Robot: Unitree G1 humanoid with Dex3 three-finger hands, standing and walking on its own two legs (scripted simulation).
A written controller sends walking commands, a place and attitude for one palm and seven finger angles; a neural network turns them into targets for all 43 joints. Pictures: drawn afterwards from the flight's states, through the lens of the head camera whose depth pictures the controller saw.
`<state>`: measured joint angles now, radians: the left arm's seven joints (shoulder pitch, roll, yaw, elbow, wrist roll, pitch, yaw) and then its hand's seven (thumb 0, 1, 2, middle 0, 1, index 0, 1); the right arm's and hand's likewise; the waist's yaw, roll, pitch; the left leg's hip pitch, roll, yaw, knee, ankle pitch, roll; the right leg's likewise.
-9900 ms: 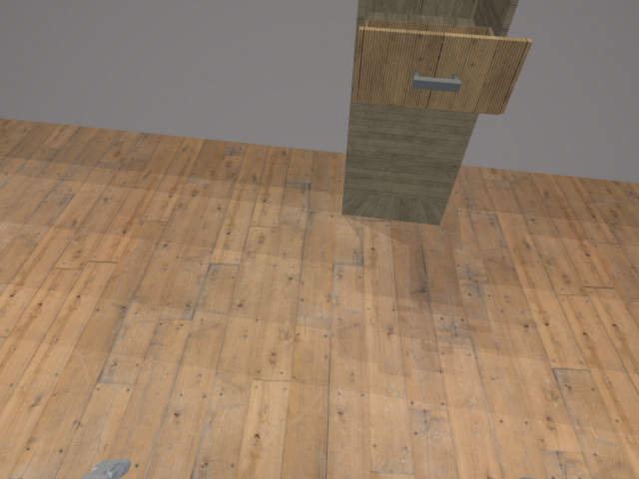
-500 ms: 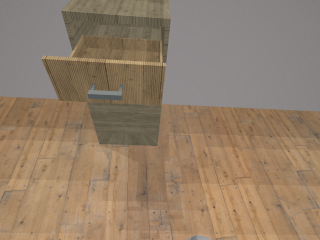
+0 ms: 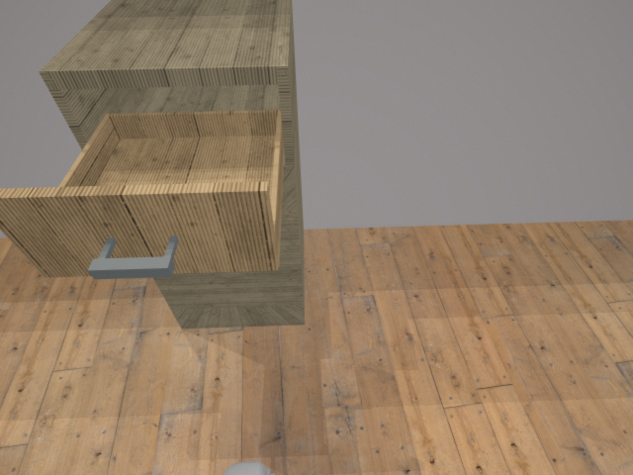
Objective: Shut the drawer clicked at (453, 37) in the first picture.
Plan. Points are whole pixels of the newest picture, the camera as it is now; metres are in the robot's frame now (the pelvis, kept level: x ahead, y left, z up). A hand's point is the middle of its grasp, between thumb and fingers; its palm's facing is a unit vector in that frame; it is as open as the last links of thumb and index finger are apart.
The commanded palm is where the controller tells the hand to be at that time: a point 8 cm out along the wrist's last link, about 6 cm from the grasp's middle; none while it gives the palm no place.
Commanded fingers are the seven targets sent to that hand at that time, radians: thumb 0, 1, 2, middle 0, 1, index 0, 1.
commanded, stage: take the last steps up to it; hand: left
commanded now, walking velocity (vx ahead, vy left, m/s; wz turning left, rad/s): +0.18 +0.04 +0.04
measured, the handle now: (137, 256) +0.40 +0.28 +0.04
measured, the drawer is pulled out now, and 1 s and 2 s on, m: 0.30 0.30 0.30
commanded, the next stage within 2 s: come to a stop and stand still in 0.12 s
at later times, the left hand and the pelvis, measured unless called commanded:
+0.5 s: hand out of the picture +0.09 +0.21 -0.18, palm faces +0.06 -0.98 -0.17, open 7.4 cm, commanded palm none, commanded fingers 0.00 0.90 0.90 -0.20 -0.30 -0.20 -0.30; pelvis +0.09 +0.04 +0.01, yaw -1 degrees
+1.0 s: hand out of the picture +0.07 +0.15 -0.14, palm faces +0.07 -0.96 -0.27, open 7.3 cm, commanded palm none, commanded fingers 0.00 0.90 0.90 -0.20 -0.30 -0.20 -0.30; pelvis +0.04 -0.03 +0.01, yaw +0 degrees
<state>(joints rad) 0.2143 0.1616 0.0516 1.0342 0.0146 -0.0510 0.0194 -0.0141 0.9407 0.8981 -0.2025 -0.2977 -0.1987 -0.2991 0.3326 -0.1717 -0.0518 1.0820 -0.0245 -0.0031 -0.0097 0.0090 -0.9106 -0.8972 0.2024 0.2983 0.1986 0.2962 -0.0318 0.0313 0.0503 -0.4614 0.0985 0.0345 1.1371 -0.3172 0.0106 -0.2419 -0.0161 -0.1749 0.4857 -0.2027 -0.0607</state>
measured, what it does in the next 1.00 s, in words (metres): steps on the spot: left foot, then right foot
